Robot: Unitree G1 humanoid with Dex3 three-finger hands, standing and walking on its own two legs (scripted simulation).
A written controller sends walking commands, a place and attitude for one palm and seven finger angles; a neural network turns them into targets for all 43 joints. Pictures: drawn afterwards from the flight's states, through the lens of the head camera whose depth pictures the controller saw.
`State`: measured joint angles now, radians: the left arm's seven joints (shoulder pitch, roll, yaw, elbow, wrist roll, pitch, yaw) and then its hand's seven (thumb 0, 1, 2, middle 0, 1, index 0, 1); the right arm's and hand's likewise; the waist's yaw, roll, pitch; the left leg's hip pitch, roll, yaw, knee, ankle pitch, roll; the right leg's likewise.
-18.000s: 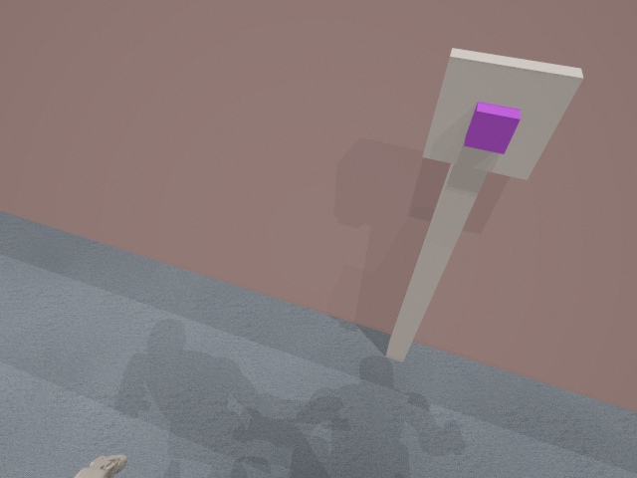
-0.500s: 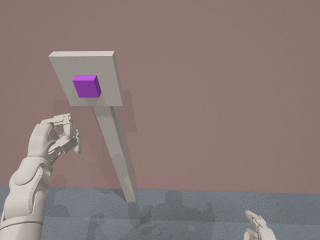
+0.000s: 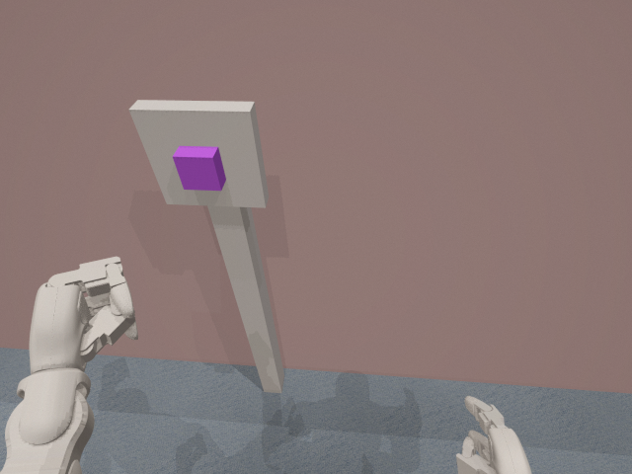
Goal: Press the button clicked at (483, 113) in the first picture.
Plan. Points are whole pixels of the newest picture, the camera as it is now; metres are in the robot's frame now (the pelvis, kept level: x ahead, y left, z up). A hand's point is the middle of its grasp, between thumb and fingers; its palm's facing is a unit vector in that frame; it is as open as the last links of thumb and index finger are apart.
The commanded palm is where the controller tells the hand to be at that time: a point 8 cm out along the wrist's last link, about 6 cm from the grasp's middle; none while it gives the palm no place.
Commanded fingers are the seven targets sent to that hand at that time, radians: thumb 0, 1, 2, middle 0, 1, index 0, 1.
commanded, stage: draw the hand back to the body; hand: left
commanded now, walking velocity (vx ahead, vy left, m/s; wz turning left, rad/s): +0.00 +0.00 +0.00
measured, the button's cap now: (201, 167) +0.49 +0.24 +0.15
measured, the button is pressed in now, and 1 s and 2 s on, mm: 0 0 0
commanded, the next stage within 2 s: step back with the hand held close in 0.62 s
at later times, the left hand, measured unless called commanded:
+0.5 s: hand (92, 333) +0.20 +0.24 +0.16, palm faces +0.42 -0.83 -0.37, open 3.1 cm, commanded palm +0.15 +0.28 +0.17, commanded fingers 0.00 0.90 0.90 -1.30 -1.50 -1.30 -1.50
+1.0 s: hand (96, 343) +0.19 +0.24 +0.15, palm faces +0.31 -0.83 -0.46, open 3.1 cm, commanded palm +0.13 +0.29 +0.17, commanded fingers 0.00 0.90 0.90 -1.30 -1.50 -1.30 -1.50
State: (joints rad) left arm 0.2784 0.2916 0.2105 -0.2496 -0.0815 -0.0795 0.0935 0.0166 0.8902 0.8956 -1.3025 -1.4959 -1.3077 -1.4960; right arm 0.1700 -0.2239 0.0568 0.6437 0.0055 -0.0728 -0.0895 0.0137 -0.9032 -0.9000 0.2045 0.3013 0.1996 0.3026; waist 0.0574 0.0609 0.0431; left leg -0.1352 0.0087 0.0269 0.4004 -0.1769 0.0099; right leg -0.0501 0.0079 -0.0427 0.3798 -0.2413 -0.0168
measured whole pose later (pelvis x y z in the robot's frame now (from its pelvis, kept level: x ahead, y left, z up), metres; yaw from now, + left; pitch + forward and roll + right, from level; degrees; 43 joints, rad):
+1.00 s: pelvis +0.00 +0.01 +0.00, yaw +0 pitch +0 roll -1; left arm 0.62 0.36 0.32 -0.53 -0.07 -0.12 0.09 0.01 0.89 0.89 -1.30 -1.50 -1.31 -1.50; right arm 0.18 -0.25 0.00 0.54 0.01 0.05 -0.07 0.01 -0.90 -0.90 0.20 0.30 0.20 0.30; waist 0.02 0.06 0.01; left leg -0.26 0.01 0.03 0.46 -0.20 0.02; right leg -0.16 0.01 -0.04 0.40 -0.24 0.00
